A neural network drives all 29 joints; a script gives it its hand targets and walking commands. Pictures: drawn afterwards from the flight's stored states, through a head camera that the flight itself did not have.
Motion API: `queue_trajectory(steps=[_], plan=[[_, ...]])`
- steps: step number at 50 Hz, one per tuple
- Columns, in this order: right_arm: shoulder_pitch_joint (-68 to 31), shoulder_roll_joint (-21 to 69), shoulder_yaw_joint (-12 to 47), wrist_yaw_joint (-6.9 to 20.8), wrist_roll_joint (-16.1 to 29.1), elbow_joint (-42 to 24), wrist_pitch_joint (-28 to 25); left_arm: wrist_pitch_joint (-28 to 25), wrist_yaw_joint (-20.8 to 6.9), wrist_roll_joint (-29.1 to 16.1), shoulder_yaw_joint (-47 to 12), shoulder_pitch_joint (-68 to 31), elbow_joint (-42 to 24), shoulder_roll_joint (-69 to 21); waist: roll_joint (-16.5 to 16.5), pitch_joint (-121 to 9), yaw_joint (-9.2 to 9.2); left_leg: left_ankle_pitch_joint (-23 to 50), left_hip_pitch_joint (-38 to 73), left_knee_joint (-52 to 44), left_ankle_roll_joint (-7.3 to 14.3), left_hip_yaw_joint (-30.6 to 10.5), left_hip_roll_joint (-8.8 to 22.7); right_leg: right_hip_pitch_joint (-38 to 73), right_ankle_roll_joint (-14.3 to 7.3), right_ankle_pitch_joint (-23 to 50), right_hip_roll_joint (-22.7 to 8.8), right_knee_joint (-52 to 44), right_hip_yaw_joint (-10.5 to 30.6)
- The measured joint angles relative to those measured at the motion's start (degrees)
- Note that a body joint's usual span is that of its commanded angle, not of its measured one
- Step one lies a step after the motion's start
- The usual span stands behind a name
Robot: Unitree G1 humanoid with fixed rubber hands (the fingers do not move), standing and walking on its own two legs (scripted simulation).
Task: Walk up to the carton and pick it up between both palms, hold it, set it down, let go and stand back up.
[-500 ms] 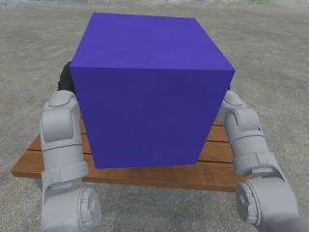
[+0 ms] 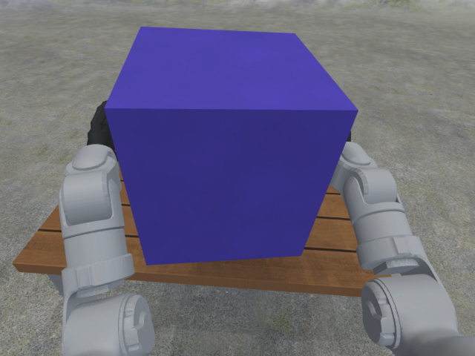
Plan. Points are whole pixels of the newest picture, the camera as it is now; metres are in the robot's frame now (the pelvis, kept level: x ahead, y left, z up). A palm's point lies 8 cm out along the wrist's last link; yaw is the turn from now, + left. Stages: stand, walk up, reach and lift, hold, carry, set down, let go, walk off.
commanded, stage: hold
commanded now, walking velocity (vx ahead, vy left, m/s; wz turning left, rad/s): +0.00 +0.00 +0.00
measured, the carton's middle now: (223, 144) +0.41 +0.01 +0.20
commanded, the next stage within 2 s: none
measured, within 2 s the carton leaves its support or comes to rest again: neither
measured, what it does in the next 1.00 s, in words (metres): stands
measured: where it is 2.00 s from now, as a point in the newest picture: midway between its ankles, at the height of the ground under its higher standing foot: outside the picture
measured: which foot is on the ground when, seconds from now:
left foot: down 0.00-1.00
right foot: down 0.00-1.00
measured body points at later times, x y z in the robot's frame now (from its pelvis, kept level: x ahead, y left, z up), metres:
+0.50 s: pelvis +0.00 +0.00 +0.00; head -0.07 +0.02 +0.44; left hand +0.37 +0.18 +0.24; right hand +0.37 -0.18 +0.23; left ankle +0.00 +0.09 -0.75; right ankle +0.04 -0.09 -0.75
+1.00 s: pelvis -0.01 +0.00 +0.00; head -0.07 +0.02 +0.44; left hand +0.37 +0.18 +0.24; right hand +0.37 -0.18 +0.23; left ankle +0.00 +0.09 -0.75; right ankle +0.04 -0.09 -0.75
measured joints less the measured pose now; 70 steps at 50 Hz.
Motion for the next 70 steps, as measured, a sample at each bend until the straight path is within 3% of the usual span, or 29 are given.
queue_trajectory(steps=[7, 12, 42, 70], plan=[[1.4, -0.9, 0.7, -0.1, 1.2, -2.7, 0.2, -0.2, 0.6, -0.3, -0.9, 1.5, -2.6, -0.8, 0.6, -0.4, -0.41, -0.4, 0.3, 0.4, 0.1, 0.2, 0.0, 0.5, 0.2, 0.0, 0.1, -0.2, 0.2], [-0.1, -0.9, 0.0, 0.6, 0.4, 0.4, 0.8, 0.8, 0.5, 0.8, 0.4, -0.1, -0.4, -1.4, 0.8, -0.1, -0.25, -0.2, 1.1, -0.3, 0.3, 0.7, -0.1, 0.6, 0.3, -0.2, -0.1, 0.3, 0.8], [-1.3, 0.3, -1.9, 0.8, -2.1, 1.7, -0.7, -1.9, 0.2, 0.1, 0.7, -2.6, 4.0, -0.1, 0.6, -0.7, 0.52, 0.9, -0.6, -0.6, 0.0, 0.1, -0.1, -0.9, -0.2, 0.5, -0.1, 0.2, 0.2], [-0.3, -0.3, 0.0, 0.2, -0.8, -1.4, 1.1, -0.1, 0.4, -0.5, 0.1, 0.2, -0.7, -0.2, 0.7, -0.1, 0.42, -0.2, -0.6, 0.9, -0.1, 0.2, 0.1, -0.9, -0.1, -0.4, 0.1, 1.3, 0.4]])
